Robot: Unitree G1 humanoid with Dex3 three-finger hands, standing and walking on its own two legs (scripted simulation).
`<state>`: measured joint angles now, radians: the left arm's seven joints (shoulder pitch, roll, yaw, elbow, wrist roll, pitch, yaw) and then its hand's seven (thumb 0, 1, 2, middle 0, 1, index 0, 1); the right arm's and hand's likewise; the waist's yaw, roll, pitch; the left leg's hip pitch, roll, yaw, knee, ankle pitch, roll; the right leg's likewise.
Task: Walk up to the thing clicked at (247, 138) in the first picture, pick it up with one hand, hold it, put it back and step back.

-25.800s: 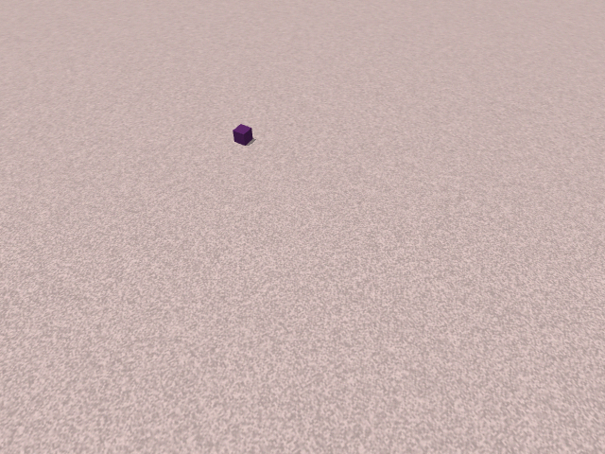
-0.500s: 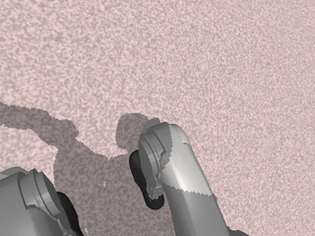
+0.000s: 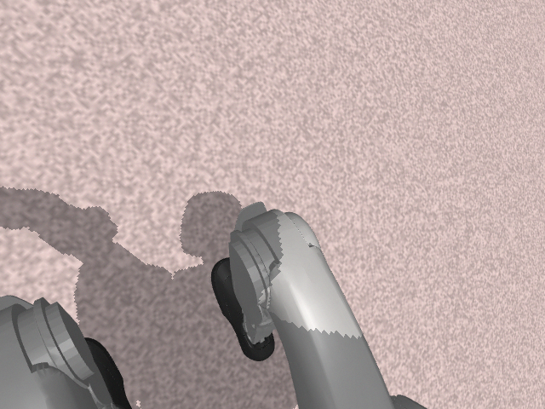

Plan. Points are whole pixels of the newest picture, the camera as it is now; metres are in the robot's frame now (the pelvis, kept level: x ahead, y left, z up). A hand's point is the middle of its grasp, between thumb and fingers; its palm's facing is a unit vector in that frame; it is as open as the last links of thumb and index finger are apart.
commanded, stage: rest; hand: left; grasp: from above
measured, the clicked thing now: out of the picture +0.44 +0.32 -0.28
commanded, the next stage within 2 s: open in 0.06 s
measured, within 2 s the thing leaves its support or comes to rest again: rests again in 1.58 s
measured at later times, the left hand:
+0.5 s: hand out of the picture +0.44 +0.31 -0.25, palm faces -0.16 -0.41 -0.90, open 11.0 cm
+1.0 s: hand out of the picture +0.44 +0.31 -0.25, palm faces -0.15 -0.41 -0.90, open 13.0 cm
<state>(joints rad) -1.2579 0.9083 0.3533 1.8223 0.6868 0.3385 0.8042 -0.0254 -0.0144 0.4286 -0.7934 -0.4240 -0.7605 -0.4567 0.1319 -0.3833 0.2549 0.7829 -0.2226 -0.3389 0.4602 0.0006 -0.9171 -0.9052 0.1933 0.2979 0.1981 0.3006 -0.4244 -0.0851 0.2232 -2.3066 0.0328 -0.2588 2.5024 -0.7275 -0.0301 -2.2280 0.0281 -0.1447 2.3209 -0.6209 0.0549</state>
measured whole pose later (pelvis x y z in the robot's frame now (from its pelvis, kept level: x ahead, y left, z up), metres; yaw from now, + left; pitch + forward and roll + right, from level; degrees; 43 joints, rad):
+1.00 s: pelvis -0.01 +0.00 +0.01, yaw -1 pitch +27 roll -14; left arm -1.24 0.95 0.31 1.79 0.65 0.34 0.81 0.00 -0.33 0.86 -0.32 -0.77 -0.28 -0.80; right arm 0.13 -0.39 0.30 0.75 -0.22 -0.39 0.44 0.00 -0.89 -0.90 0.20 0.30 0.20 0.30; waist -0.43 -0.13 0.27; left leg -2.27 0.03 -0.28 2.49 -0.72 -0.02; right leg -2.17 0.03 -0.17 2.29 -0.61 0.06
